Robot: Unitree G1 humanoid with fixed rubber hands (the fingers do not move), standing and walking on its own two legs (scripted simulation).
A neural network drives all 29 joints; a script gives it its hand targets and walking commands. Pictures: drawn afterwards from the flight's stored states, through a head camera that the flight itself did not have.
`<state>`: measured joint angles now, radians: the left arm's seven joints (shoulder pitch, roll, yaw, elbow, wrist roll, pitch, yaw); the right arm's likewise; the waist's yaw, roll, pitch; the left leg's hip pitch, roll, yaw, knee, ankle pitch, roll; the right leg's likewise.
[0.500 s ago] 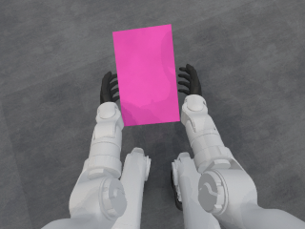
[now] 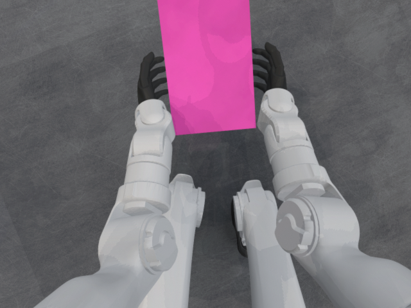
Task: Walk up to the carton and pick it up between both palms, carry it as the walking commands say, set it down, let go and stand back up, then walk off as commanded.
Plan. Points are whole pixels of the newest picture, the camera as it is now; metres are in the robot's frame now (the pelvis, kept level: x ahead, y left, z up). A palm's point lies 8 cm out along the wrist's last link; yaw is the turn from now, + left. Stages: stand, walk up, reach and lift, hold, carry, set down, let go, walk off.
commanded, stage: set down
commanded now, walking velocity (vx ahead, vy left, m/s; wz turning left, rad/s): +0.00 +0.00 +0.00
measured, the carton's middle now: (208, 70) +0.54 +0.05 -0.20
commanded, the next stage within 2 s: none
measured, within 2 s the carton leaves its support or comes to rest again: neither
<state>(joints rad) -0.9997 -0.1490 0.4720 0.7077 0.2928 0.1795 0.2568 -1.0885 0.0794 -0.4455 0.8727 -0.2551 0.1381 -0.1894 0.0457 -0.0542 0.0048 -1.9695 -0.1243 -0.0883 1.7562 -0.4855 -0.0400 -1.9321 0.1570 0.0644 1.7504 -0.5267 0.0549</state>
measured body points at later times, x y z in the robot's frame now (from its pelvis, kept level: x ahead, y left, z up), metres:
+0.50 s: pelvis +0.00 -0.02 -0.06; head +0.32 +0.00 +0.25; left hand +0.48 +0.15 -0.21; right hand +0.52 -0.08 -0.21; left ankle +0.11 +0.11 -0.46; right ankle +0.11 -0.12 -0.46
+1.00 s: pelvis +0.00 -0.01 -0.10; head +0.35 +0.02 +0.18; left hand +0.49 +0.17 -0.28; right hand +0.53 -0.07 -0.28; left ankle +0.11 +0.11 -0.46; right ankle +0.11 -0.12 -0.46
